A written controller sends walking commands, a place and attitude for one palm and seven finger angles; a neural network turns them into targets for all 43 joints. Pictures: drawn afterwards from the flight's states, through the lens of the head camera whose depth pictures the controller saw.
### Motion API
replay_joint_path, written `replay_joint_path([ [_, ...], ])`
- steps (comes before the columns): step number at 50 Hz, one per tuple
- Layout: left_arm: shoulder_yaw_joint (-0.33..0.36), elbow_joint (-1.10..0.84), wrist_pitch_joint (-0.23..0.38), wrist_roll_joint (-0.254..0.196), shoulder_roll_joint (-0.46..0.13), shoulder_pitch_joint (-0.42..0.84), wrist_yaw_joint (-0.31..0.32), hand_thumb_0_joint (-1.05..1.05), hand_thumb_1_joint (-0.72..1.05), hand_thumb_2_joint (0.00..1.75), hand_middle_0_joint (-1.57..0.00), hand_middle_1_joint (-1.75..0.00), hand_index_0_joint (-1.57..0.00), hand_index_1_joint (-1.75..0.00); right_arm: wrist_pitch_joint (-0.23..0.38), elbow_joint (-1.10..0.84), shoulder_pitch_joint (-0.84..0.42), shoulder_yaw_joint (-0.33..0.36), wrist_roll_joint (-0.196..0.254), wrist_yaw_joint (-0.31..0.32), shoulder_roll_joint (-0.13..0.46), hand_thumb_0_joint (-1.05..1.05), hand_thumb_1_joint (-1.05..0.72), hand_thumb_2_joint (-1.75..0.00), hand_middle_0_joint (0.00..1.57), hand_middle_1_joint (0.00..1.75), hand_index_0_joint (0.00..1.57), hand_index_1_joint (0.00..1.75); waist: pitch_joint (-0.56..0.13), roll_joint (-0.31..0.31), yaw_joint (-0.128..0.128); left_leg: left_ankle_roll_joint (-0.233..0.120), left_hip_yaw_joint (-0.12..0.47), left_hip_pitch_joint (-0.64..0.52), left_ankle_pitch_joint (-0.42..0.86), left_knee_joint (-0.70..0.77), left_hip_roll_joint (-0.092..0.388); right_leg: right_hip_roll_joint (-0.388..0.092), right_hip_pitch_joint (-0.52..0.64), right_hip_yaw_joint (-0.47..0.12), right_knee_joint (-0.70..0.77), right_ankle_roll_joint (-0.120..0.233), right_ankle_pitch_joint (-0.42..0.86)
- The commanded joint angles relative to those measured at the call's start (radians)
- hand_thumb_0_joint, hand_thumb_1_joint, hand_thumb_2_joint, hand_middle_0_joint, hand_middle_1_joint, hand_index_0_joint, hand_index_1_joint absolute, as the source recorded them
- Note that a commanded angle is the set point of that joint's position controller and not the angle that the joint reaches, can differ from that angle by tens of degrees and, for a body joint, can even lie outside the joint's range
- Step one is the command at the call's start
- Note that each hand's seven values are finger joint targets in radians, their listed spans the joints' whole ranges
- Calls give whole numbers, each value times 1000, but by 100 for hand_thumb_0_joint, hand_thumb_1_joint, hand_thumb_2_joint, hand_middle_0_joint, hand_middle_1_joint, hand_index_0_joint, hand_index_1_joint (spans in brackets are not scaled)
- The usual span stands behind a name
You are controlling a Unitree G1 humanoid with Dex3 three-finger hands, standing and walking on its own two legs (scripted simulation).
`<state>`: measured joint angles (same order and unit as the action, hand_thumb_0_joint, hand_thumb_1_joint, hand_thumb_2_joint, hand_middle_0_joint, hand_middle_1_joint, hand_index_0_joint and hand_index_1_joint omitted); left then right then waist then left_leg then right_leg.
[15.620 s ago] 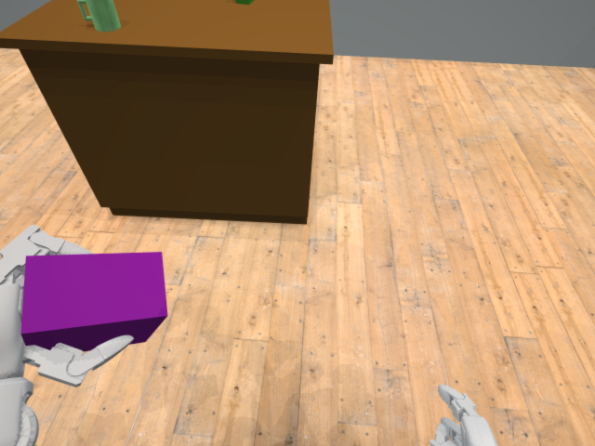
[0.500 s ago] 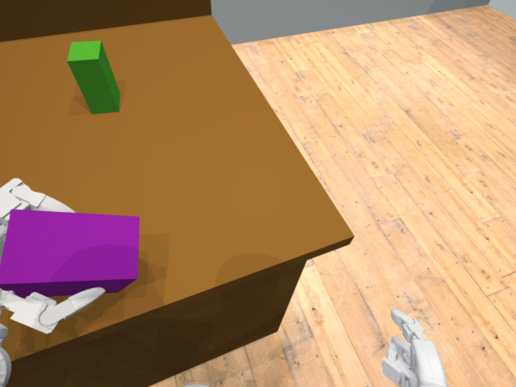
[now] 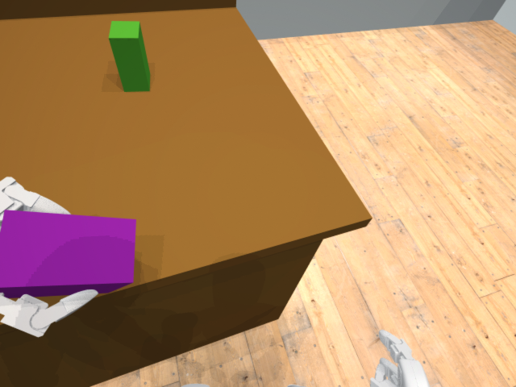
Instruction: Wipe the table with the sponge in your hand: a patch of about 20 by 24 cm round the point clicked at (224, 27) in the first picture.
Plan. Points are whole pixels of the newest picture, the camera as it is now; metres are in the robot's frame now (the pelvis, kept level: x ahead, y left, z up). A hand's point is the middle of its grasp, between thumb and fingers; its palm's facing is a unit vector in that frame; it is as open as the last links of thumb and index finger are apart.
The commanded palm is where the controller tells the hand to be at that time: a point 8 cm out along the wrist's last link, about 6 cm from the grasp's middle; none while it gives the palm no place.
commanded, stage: shuffle to correct the standing spot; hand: left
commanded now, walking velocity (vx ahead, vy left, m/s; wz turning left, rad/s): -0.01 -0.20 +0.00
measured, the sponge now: (84, 259) +0.22 +0.22 +0.13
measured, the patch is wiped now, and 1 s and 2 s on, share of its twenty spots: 0.00 0.00 0.00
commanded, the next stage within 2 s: come to a stop and stand still in 0.34 s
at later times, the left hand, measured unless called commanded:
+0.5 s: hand (86, 284) +0.19 +0.20 +0.15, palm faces +0.35 -0.84 -0.42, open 10.6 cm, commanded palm +0.14 +0.23 +0.18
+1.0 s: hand (82, 267) +0.21 +0.21 +0.15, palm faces +0.37 -0.81 -0.46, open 10.6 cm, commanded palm +0.16 +0.24 +0.18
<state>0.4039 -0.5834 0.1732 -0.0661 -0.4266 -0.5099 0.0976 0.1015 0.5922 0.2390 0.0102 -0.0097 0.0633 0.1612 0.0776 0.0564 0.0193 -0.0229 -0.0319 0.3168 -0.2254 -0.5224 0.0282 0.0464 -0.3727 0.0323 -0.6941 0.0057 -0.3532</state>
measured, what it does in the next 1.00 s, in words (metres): steps on the spot: right foot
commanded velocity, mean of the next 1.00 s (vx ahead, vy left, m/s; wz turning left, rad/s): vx -0.01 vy -0.06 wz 0.00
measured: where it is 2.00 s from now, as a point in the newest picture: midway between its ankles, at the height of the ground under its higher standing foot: outside the picture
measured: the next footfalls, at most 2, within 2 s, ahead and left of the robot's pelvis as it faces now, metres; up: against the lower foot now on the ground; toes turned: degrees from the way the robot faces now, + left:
right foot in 0.24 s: -0.01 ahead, -0.17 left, +0.00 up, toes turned +0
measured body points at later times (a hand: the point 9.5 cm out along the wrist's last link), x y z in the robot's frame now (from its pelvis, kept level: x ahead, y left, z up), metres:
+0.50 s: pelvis -0.02 -0.05 -0.02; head +0.01 -0.03 +0.43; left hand +0.17 +0.25 +0.17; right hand +0.13 -0.29 -0.10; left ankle +0.03 +0.10 -0.74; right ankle -0.05 -0.17 -0.74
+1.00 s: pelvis -0.01 -0.04 +0.00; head +0.04 -0.03 +0.44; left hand +0.18 +0.25 +0.18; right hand +0.18 -0.26 -0.09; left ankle +0.02 +0.09 -0.74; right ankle -0.05 -0.17 -0.74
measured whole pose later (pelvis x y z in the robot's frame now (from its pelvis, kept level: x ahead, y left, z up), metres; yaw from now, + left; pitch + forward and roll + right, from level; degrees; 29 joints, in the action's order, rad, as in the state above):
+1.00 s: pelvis -0.01 -0.04 +0.00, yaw +0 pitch -1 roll -1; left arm 0.38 -0.54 0.14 -0.05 -0.39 -0.52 0.14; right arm 0.06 0.57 0.17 0.00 0.03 0.02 0.19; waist 0.11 -0.01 0.02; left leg 0.01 0.00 0.29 -0.25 -0.56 0.05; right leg -0.02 -0.14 0.04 -0.49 -0.03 -0.33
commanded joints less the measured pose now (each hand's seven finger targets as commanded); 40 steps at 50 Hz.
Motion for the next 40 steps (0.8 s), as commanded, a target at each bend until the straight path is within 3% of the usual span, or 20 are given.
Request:
replay_joint_path([
  [1, 65, -275, 61, 9, -124, 129, 12, 0, 10, 130, -120, -160, -120, -160, 66, -165, -75, 70, -4, -14, 158, 0, -90, -90, 20, 30, 20, 30, -158, -245, 0, -108, 229, -185, 257, 181, 291, -64, -19, -58, -86, -4, -69],
  [4, 46, -301, 51, 8, -98, 94, 9, 0, 10, 130, -120, -160, -120, -160, 78, -175, -68, 76, 12, -43, 168, 0, -90, -90, 20, 30, 20, 30, -189, -282, -6, -52, 169, -274, 281, 141, 233, -42, 32, 8, 92, 1, -46],
  [7, 52, -283, 46, 8, -108, 139, 8, 0, 10, 130, -120, -160, -120, -160, 69, -176, -77, 68, 12, -60, 174, 0, -90, -90, 20, 30, 20, 30, -147, -350, -35, -34, 222, -164, 34, 198, 219, -13, 127, 42, 219, -6, -51],
  [10, 104, -253, 55, 1, -143, 90, 9, 0, 10, 130, -120, -160, -120, -160, 55, -183, -76, 67, 19, -65, 169, 0, -90, -90, 20, 30, 20, 30, -153, -318, -36, -16, 183, -92, -133, 152, 163, 6, 236, 60, 383, -2, 57],
  [13, 164, -234, 57, -10, -184, 50, 6, 0, 10, 130, -120, -160, -120, -160, 28, -192, -66, 74, 23, -70, 151, 0, -90, -90, 20, 30, 20, 30, -176, -214, -34, 3, 91, -17, -194, 22, 101, -53, 303, 42, 415, 38, 95],
  [15, 139, -183, 43, -20, -140, -31, 4, 0, 10, 130, -120, -160, -120, -160, 20, -188, -63, 74, 42, -69, 145, 0, -90, -90, 20, 30, 20, 30, -184, -84, -35, 14, 26, -12, -265, -74, 49, -82, 224, 10, 358, 68, 64],
  [17, 137, -202, 30, -37, -144, -29, 1, 0, 10, 130, -120, -160, -120, -160, 9, -191, -66, 81, 45, -55, 144, 0, -90, -90, 20, 30, 20, 30, -151, 32, -45, 26, -18, -58, -190, -188, 13, -148, 81, -63, 335, 116, 52],
  [19, 141, -221, 28, -34, -160, 16, 12, 0, 10, 130, -120, -160, -120, -160, 10, -175, -96, 66, 39, -39, 145, 0, -90, -90, 20, 30, 20, 30, -132, -62, -51, 13, -4, -103, -100, -117, 41, -129, 40, -44, 265, 97, 116],
  [21, 118, -230, 26, -34, -146, 93, 14, 0, 10, 130, -120, -160, -120, -160, 14, -169, -101, 64, 30, -31, 161, 0, -90, -90, 20, 30, 20, 30, -129, -193, -43, -19, 124, -86, -62, 0, 113, -44, 57, 30, 161, 34, 76],
  [23, 110, -200, 30, -19, -143, 153, 15, 0, 10, 130, -120, -160, -120, -160, 22, -171, -115, 62, 31, -30, 164, 0, -90, -90, 20, 30, 20, 30, -74, -238, -27, -43, 191, 35, -223, 71, 164, -13, 144, 23, 215, 7, -24],
  [24, 112, -202, 32, -3, -154, 181, 27, 0, 10, 130, -120, -160, -120, -160, 25, -167, -125, 53, 39, -28, 153, 0, -90, -90, 20, 30, 20, 30, -42, -220, -31, -38, 139, 49, -237, 23, 123, -38, 151, -10, 277, 14, -1],
  [26, 92, -166, 38, 3, -144, 180, 34, 0, 10, 130, -120, -160, -120, -160, 36, -153, -95, 57, 39, -36, 139, 0, -90, -90, 20, 30, 20, 30, -54, 10, -34, 0, 7, 40, -148, -210, 1, -156, 151, -141, 357, 75, 122],
  [27, 78, -166, 39, -1, -135, 187, 37, 0, 10, 130, -120, -160, -120, -160, 42, -146, -101, 60, 42, -38, 142, 0, -90, -90, 20, 30, 20, 30, -63, 77, -37, 8, -2, 34, -86, -286, -22, -234, 159, -222, 381, 122, 245],
  [28, 77, -180, 46, 1, -139, 189, 45, 0, 10, 130, -120, -160, -120, -160, 47, -142, -107, 54, 45, -39, 140, 0, -90, -90, 20, 30, 20, 30, -66, 63, -34, 5, 6, 41, -51, -270, -15, -272, 197, -234, 362, 144, 386],
  [29, 84, -190, 51, 9, -142, 169, 59, 0, 10, 130, -120, -160, -120, -160, 49, -131, -125, 45, 47, -38, 139, 0, -90, -90, 20, 30, 20, 30, -81, -14, -32, -2, 21, -2, 10, -200, -6, -260, 203, -210, 317, 138, 455],
  [31, 98, -208, 69, 7, -138, 114, 62, 0, 10, 130, -120, -160, -120, -160, 52, -133, -113, 47, 39, -38, 144, 0, -90, -90, 20, 30, 20, 30, -147, -101, -32, -28, 39, -134, 233, -40, 11, -170, 230, -69, 180, 63, 524],
  [33, 112, -227, 78, 5, -144, 76, 63, 0, 10, 130, -120, -160, -120, -160, 49, -151, -129, 46, 38, -35, 151, 0, -90, -90, 20, 30, 20, 30, -184, -230, -20, -69, 127, -229, 477, 2, 89, -87, 185, 1, 97, -3, 471],
  [35, 111, -218, 74, 17, -131, 36, 63, 0, 10, 130, -120, -160, -120, -160, 42, -155, -123, 38, 35, -40, 139, 0, -90, -90, 20, 30, 20, 30, -160, -275, -16, -79, 149, -238, 582, -3, 119, -73, 160, 6, 161, -4, 266],
  [36, 120, -224, 74, 17, -140, 59, 59, 0, 10, 130, -120, -160, -120, -160, 40, -160, -122, 41, 38, -44, 143, 0, -90, -90, 20, 30, 20, 30, -150, -228, -8, -54, 140, -170, 525, -11, 119, -79, 223, -1, 254, 0, 242],
  [40, 127, -135, 56, 6, -121, -15, 59, 0, 10, 130, -120, -160, -120, -160, 16, -165, -94, 52, 49, -43, 149, 0, -90, -90, 20, 30, 20, 30, -197, 46, -28, -7, 23, -88, 336, -127, 31, -174, 335, -58, 264, 53, 655],
])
